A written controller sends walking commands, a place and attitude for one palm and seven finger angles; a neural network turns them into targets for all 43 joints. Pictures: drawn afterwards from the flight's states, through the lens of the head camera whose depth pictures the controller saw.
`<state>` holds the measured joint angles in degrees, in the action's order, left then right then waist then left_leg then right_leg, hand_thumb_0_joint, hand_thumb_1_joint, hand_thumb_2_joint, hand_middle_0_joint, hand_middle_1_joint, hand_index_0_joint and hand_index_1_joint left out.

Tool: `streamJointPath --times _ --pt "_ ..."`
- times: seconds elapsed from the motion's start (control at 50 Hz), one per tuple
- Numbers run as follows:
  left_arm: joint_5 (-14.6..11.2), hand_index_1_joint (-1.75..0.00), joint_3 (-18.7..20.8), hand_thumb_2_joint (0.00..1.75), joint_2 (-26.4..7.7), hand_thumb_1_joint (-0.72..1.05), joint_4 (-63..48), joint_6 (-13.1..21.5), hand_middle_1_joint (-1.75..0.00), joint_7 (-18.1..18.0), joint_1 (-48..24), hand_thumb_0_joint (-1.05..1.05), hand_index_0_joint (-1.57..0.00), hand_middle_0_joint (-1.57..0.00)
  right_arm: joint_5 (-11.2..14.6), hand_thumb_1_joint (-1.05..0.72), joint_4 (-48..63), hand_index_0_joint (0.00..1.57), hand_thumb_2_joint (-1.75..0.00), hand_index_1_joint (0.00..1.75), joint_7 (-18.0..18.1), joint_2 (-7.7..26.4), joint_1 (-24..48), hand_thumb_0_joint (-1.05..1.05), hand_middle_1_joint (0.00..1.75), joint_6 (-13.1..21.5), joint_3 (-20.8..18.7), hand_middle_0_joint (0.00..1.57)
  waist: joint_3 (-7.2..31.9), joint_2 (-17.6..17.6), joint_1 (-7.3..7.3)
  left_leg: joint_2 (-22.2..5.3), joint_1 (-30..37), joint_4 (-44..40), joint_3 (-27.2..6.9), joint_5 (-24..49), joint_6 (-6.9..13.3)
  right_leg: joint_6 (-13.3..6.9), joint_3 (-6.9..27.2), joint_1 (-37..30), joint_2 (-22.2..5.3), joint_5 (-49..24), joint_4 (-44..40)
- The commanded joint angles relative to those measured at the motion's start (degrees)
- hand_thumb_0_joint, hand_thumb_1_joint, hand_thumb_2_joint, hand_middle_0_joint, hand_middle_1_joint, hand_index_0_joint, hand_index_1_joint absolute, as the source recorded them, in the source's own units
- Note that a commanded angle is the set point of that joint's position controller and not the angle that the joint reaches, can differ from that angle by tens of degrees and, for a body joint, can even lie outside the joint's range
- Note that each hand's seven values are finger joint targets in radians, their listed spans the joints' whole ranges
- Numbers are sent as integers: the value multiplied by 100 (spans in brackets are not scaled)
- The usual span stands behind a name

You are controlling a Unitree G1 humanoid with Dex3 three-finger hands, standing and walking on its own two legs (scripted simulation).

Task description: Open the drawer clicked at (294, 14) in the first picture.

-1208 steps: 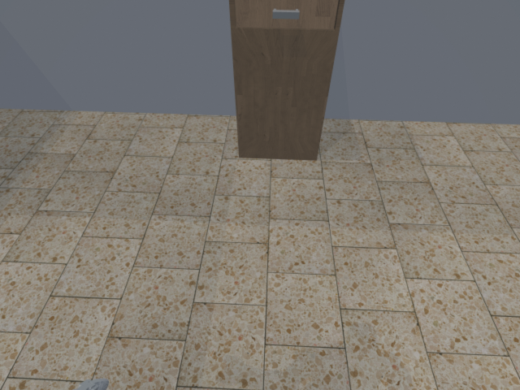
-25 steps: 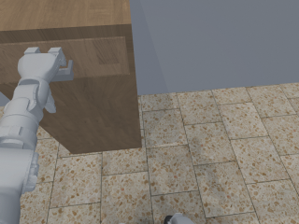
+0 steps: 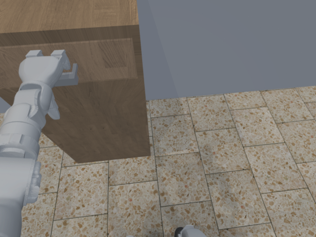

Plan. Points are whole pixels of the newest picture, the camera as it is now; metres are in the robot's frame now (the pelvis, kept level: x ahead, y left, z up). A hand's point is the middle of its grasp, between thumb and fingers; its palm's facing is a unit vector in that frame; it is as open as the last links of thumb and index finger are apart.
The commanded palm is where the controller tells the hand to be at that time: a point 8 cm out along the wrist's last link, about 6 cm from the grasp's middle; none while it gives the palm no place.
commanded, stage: lift the fingers back up to retry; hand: left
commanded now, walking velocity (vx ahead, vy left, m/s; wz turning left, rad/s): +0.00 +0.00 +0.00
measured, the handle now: (57, 73) +0.54 +0.26 +0.07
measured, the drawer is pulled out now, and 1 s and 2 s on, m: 0.00 0.00 0.00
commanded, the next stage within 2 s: re-aim the fingers above the handle in 0.66 s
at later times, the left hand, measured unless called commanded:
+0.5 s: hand (40, 69) +0.49 +0.26 +0.13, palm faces -0.01 +0.01 -1.00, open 13.6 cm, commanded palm +0.47 +0.26 +0.19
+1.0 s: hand (39, 70) +0.49 +0.26 +0.13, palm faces -0.02 +0.03 -1.00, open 13.8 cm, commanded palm +0.47 +0.27 +0.19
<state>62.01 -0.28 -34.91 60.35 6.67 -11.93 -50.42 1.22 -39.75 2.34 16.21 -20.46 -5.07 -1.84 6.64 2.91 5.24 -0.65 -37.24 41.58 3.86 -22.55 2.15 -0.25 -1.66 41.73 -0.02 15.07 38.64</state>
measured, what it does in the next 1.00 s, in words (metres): stands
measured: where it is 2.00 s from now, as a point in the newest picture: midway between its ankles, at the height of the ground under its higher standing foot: outside the picture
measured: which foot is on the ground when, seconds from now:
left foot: down 0.00-1.00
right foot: down 0.00-1.00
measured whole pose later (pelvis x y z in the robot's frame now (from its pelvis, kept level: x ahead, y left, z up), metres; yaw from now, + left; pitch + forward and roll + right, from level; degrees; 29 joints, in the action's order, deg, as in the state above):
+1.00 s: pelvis +0.02 -0.01 +0.02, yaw +1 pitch +13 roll -1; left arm 60.0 -1.1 -34.5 53.6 6.0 -5.2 -49.8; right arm 1.7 -39.7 2.4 16.2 -17.1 -5.8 -2.2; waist 5.1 3.4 2.8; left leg -0.2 -26.9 33.8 2.5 -20.2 1.5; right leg -0.7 -2.8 31.5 -0.1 14.1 32.2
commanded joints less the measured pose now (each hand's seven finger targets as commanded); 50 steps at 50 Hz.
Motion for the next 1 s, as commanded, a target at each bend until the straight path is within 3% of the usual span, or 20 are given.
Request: streamJointPath --times 0.0,0.04,0.08,0.12,0.22,0.24,0.32,0.38,0.42,0.44,0.5,0.54,0.62,0.64,0.68,0.72,0.82,0.88,0.92,0.98 --pt "-56 -120 517 30 -1696 -50 -1142 -51 -120 -85 -2371 0 -30 -30 -45 -90 343 20 -90 30 67 871 -694 0 30 139 -349 20 2482 164 -14 132 1160 -452 -322 2275 -16 -120 88 -1764 204 -1503 -260" --pt "-66 -120 404 30 -1545 -50 -1324 -5 -120 -70 -2556 0 -30 -30 -51 -90 339 20 -90 30 69 847 -698 0 30 135 -360 20 2478 190 45 107 1344 -455 -361 2595 -34 -117 48 -1729 214 -1609 -274" --pt "-101 -120 626 30 -1750 -50 -1498 29 -120 -78 -2478 0 -30 -30 -59 -90 332 20 -90 30 66 860 -643 0 30 132 -366 20 2516 297 -35 102 1507 -473 -374 2769 -45 -125 44 -1789 220 -1663 -308" --pt "-107 -120 614 30 -1729 -50 -1732 60 -120 -93 -2705 0 -30 -30 -66 -90 321 20 -90 30 64 852 -613 0 30 138 -377 20 2543 268 2 86 1622 -493 -382 2946 -52 -125 36 -1841 220 -1744 -358" --pt "-188 -120 784 30 -1874 -50 -1855 -46 -120 -45 -2454 0 -30 -30 -49 -90 349 20 -90 30 37 844 -482 0 30 95 -364 20 2577 257 -126 89 1777 -574 -360 3416 -71 -122 29 -2182 223 -2067 -418" --pt "-175 -120 603 30 -1713 -50 -1891 -65 -120 -20 -2603 0 -30 -30 -27 -90 339 20 -90 30 38 824 -490 0 30 92 -362 20 2473 231 -47 81 1809 -606 -391 3450 -81 -110 -1 -2122 217 -2074 -431" --pt "-229 -120 471 30 -1558 -50 -2025 -169 -120 143 -2672 0 -30 -30 3 -90 359 20 -90 30 25 834 -386 0 30 81 -368 20 2402 265 -59 50 2095 -700 -409 3606 -108 -127 -19 -2125 220 -2009 -559" --pt "-282 -120 448 30 -1572 -50 -1961 -239 -120 298 -2639 0 -30 -30 15 -90 358 20 -90 30 35 828 -330 0 30 58 -344 20 2262 171 -80 70 2065 -782 -387 3477 -92 -114 -24 -2243 203 -2024 -623" --pt "-316 -120 420 30 -1539 -50 -2190 -210 -120 421 -2680 0 -30 -30 19 -90 391 20 -90 30 42 830 -291 0 30 40 -355 20 2448 145 -110 58 2252 -812 -388 3737 -102 -125 -11 -2388 197 -2169 -659" --pt "-339 -120 383 30 -1488 -50 -2158 -211 -120 479 -2557 0 -30 -30 31 -90 413 20 -90 30 41 790 -249 0 30 37 -344 20 2404 292 -161 59 2300 -825 -395 3827 -112 -123 -11 -2383 188 -2158 -660" --pt "-346 -120 306 30 -1363 -50 -1816 -282 -120 637 -2167 0 -30 -30 58 -90 444 20 -90 30 27 809 -152 0 30 -16 -291 20 1960 -101 -206 76 1996 -937 -367 3524 -93 -123 -38 -2445 184 -2129 -712" --pt "-358 -120 173 30 -1207 -50 -1726 -284 -120 722 -2036 0 -30 -30 67 -90 467 20 -90 30 12 812 -95 0 30 -44 -281 20 1813 -97 -215 78 1945 -995 -322 3294 -79 -128 -24 -2424 159 -2026 -759" --pt "-356 -120 405 30 -1476 -50 -2048 -129 -120 792 -2070 0 -30 -30 55 -90 569 20 -90 30 44 832 -27 0 30 -78 -282 20 1994 -281 -260 123 1895 -1018 -284 3155 -28 -132 39 -2695 146 -2167 -770" --pt "-368 -120 303 30 -1383 -50 -2131 -80 -120 777 -2181 0 -30 -30 61 -90 571 20 -90 30 50 799 18 0 30 -69 -280 20 1908 -117 -219 128 1917 -1016 -288 3103 -20 -131 39 -2578 143 -2122 -760" --pt "-357 -120 496 30 -1594 -50 -2162 -10 -120 706 -2203 0 -30 -30 46 -90 562 20 -90 30 56 799 -1 0 30 -48 -278 20 1949 -86 -264 144 1896 -1003 -293 3049 -24 -139 48 -2600 145 -2093 -742" --pt "-326 -120 453 30 -1583 -50 -2324 75 -120 615 -2576 0 -30 -30 25 -90 524 20 -90 30 69 803 -28 0 30 -19 -302 20 2058 -36 -166 156 1929 -966 -289 3037 -24 -134 70 -2582 138 -2123 -734" --pt "-266 -120 587 30 -1762 -50 -2176 59 -120 373 -2836 0 -30 -30 5 -90 439 20 -90 30 71 800 -120 0 30 57 -326 20 2264 38 -122 180 1934 -904 -300 2968 -27 -135 81 -2575 148 -2091 -693" --pt "-242 -120 355 30 -1486 -50 -1914 -63 -120 359 -2762 0 -30 -30 9 -90 396 20 -90 30 57 770 -129 0 30 81 -322 20 2207 121 -90 179 1948 -904 -289 2936 -29 -134 64 -2464 146 -2056 -689" --pt "-259 -120 416 30 -1578 -50 -1925 -79 -120 419 -2753 0 -30 -30 2 -90 401 20 -90 30 54 812 -168 0 30 71 -330 20 2361 124 -115 176 1965 -898 -274 3070 -32 -139 77 -2607 147 -2181 -697" --pt "-247 -120 365 30 -1609 -50 -1438 -199 -120 547 -2529 0 -30 -30 50 -90 394 20 -90 30 92 834 -130 0 30 32 -278 20 1897 -187 -71 180 1584 -986 -246 2590 -1 -107 67 -2558 129 -2019 -754"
